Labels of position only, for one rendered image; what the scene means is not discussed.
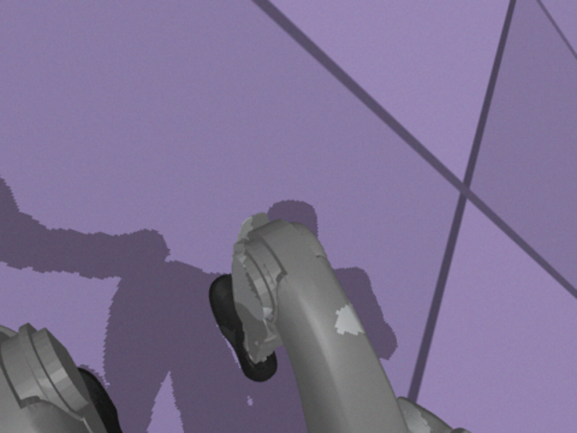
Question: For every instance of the left robot foot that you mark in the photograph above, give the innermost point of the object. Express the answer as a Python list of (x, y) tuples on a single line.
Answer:
[(101, 401)]

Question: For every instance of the right robot hand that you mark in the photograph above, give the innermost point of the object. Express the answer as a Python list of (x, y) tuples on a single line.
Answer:
[(421, 420)]

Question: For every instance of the right robot foot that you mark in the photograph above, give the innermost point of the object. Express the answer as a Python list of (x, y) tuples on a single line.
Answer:
[(221, 300)]

